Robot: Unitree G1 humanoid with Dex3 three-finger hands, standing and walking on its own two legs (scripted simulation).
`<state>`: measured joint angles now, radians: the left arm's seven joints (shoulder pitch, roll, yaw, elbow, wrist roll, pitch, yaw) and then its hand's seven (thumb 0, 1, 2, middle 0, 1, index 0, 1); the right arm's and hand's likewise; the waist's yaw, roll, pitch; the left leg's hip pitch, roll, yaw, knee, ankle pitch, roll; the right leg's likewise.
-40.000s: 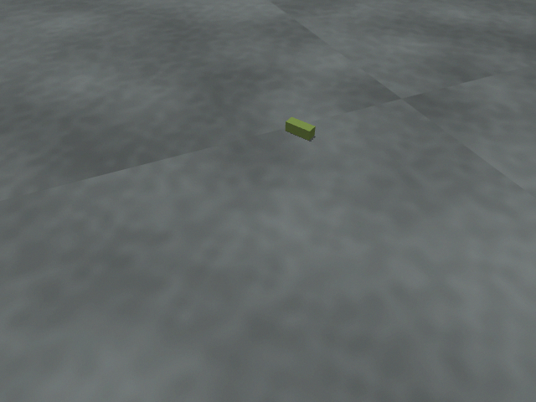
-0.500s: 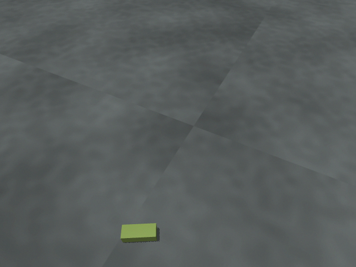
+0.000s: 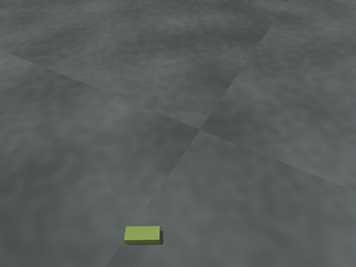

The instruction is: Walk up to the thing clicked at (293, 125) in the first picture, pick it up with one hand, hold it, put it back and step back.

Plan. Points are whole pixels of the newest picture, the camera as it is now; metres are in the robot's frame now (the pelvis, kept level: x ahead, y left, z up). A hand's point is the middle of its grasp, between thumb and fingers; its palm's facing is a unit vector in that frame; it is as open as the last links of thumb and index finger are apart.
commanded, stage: walk up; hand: left
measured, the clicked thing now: (143, 235) +0.43 +0.22 -0.74
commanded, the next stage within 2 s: none
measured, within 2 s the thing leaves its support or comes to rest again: neither
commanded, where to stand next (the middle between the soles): +0.05 -0.02 m, yaw +0 degrees
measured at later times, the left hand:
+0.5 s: hand out of the picture +0.08 +0.26 -0.16, palm faces +0.02 -0.94 -0.35, open 7.4 cm
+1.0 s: hand out of the picture +0.06 +0.32 -0.18, palm faces +0.01 -0.92 -0.39, open 7.4 cm
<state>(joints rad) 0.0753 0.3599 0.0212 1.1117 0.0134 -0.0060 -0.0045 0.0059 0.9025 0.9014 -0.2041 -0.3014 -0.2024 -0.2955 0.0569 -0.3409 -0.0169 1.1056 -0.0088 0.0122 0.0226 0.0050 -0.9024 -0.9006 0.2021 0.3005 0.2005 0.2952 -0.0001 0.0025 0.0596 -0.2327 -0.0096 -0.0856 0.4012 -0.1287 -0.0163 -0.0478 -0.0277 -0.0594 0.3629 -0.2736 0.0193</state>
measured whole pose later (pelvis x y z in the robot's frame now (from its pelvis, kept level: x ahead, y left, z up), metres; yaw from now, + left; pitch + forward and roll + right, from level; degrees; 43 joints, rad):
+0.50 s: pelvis +0.00 +0.00 +0.00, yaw +2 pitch -2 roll -1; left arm 0.11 0.36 0.04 1.10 0.02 0.00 -0.01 0.01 0.90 0.90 -0.20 -0.30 -0.20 -0.30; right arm 0.10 -0.34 -0.01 1.11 -0.01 0.02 0.02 0.01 -0.90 -0.90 0.20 0.30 0.20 0.30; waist 0.00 0.01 0.06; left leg -0.24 -0.02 -0.11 0.42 -0.14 -0.02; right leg -0.04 -0.03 -0.09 0.37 -0.29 0.01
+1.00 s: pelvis -0.05 +0.04 -0.03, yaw +3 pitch -3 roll +2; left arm 0.07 0.42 0.06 0.92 0.04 0.04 0.01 0.01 0.90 0.90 -0.21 -0.30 -0.20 -0.30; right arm 0.17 -0.37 -0.08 0.96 -0.04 0.01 0.03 0.00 -0.90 -0.90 0.20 0.30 0.20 0.29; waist -0.01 -0.08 0.16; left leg -0.28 -0.05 -0.01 0.70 -0.38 0.01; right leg -0.34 -0.13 0.03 0.87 -0.51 0.00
